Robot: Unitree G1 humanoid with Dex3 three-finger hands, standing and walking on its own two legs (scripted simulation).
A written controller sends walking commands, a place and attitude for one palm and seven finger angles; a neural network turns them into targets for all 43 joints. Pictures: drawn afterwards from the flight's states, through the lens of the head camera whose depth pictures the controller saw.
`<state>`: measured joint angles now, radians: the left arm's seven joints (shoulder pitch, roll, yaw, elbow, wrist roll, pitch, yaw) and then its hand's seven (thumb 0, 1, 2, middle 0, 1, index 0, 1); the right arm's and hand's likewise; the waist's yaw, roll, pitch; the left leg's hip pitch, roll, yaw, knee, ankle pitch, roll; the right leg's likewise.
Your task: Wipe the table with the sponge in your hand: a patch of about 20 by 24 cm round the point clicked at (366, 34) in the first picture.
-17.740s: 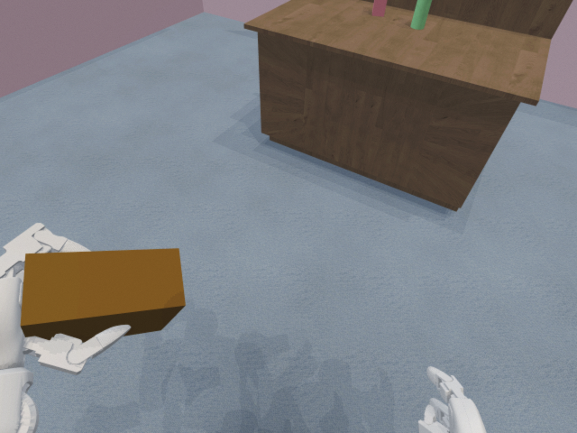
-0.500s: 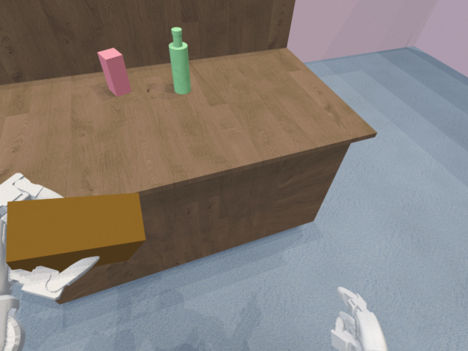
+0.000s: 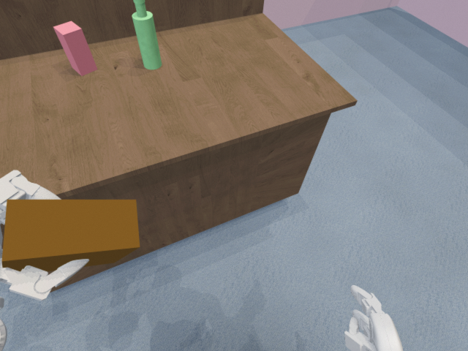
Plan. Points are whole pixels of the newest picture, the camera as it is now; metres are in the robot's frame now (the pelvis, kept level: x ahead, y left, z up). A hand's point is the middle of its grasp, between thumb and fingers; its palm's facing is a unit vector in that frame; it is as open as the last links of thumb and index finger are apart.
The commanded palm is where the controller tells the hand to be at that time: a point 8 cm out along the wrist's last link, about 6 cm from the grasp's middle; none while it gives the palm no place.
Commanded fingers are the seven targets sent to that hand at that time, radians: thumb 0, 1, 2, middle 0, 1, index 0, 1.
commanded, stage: shuffle to correct the standing spot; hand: left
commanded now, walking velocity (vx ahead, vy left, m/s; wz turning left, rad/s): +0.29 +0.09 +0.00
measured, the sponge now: (90, 236) +0.24 +0.21 +0.11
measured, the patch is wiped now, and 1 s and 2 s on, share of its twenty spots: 0.00 0.00 0.00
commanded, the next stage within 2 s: come to a stop and stand still in 1.76 s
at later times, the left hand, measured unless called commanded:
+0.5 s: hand (44, 194) +0.27 +0.26 +0.16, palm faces +0.43 -0.83 -0.36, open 9.9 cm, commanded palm +0.21 +0.30 +0.18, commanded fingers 0.00 0.10 1.30 -1.20 -1.60 -1.20 -1.60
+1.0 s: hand (30, 131) +0.37 +0.32 +0.17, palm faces +0.41 -0.83 -0.39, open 9.9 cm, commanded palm +0.31 +0.36 +0.18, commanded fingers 0.00 0.10 1.30 -1.20 -1.60 -1.20 -1.60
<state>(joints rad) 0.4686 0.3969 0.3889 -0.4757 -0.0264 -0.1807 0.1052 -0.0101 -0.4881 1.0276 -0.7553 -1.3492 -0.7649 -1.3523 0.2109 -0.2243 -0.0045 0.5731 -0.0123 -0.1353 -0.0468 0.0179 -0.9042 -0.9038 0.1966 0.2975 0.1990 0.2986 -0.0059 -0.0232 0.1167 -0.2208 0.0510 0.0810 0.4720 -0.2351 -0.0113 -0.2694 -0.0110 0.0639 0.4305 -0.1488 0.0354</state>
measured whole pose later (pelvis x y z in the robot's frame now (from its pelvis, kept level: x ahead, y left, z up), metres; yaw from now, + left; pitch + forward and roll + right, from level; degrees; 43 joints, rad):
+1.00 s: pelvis +0.15 +0.08 -0.02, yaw -1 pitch -3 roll +0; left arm 0.42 0.38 0.40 -0.54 -0.05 -0.20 0.14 -0.01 -0.49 1.03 -0.75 -1.35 -0.76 -1.35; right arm 0.20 -0.24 -0.03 0.58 0.01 -0.10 -0.06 0.02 -0.90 -0.90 0.20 0.30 0.20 0.30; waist 0.01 -0.01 0.09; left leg -0.37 0.07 0.05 0.67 -0.26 0.01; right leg -0.32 -0.04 -0.02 0.85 -0.46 -0.01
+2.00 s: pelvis +0.29 +0.11 +0.00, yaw -1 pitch -2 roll -1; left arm 0.44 0.30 0.29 -0.47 -0.05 -0.09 0.13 -0.01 -0.49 1.03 -0.75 -1.35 -0.76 -1.35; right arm 0.17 -0.23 0.01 0.61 0.01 -0.06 -0.06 0.02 -0.90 -0.90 0.20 0.30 0.20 0.30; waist 0.01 0.00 0.06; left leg -0.21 0.02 0.05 0.52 -0.27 0.01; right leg -0.20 0.03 -0.08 0.48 -0.24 -0.05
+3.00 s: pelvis +0.28 +0.17 +0.00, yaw +0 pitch -1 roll -1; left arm 0.36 0.36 0.34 -0.40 0.00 -0.26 0.07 -0.01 -0.49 1.04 -0.75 -1.35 -0.76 -1.35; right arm 0.19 -0.16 0.04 0.59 0.00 -0.18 -0.02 0.02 -0.90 -0.90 0.20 0.30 0.20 0.30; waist 0.05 -0.05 0.08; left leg -0.23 -0.05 0.08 0.44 -0.20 0.09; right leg -0.21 -0.03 -0.02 0.39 -0.16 0.03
